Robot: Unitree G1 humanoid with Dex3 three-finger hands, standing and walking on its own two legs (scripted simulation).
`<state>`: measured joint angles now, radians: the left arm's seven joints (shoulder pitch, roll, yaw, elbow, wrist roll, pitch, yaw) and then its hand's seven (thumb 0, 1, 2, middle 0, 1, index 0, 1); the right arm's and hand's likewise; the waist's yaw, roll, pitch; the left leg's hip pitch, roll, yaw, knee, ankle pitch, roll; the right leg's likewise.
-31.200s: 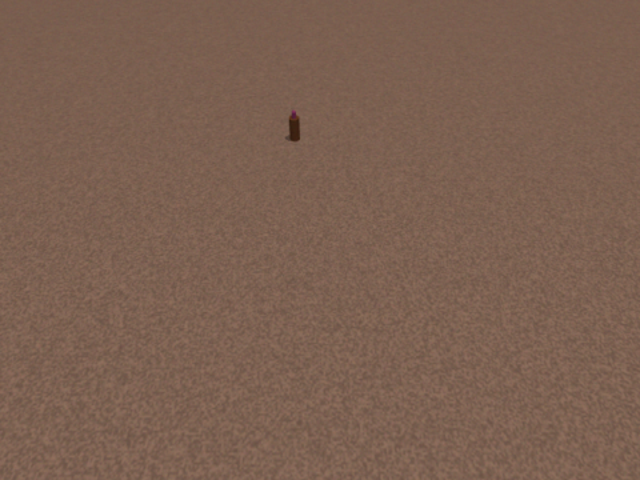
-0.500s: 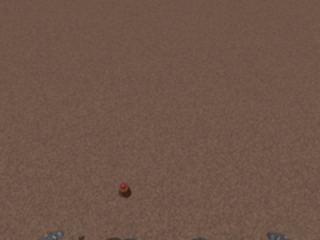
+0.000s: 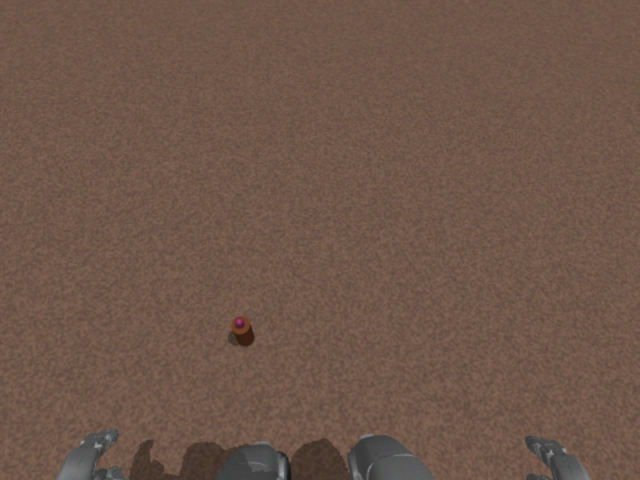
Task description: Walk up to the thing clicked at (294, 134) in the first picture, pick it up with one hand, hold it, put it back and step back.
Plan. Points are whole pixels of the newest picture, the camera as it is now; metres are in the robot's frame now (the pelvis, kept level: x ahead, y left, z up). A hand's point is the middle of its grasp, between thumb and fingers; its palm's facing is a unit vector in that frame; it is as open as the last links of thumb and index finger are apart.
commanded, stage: step back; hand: left
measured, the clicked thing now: (242, 329) +0.49 +0.20 -0.68
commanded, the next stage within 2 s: none
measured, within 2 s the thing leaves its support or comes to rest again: neither
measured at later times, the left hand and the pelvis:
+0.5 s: hand out of the picture +0.00 +0.26 -0.15, palm faces +0.01 -0.93 -0.37, open 7.4 cm; pelvis -0.13 -0.01 -0.01, yaw +2 degrees
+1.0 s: hand out of the picture -0.21 +0.20 -0.14, palm faces -0.02 -0.91 -0.42, open 7.4 cm; pelvis -0.29 -0.07 +0.00, yaw -1 degrees
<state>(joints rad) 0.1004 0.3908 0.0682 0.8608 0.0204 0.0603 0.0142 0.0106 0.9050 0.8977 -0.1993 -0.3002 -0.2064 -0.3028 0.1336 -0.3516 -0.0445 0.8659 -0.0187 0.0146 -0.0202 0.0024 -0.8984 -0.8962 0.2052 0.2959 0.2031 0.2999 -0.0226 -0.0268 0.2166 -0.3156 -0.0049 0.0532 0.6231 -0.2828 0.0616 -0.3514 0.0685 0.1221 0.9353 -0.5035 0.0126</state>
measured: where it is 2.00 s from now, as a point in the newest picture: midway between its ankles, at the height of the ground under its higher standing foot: outside the picture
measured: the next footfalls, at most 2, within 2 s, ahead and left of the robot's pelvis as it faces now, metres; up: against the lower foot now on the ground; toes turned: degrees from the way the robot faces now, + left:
right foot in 0.10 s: +0.00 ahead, -0.13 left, +0.00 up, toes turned +3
left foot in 0.44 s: -0.10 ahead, +0.09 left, +0.00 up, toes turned +1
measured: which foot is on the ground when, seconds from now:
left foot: down 0.00-0.12, up 0.14-0.42, down 0.44-0.88, up 0.90-1.00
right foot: up 0.00-0.08, down 0.10-0.46, up 0.48-0.84, down 0.86-1.00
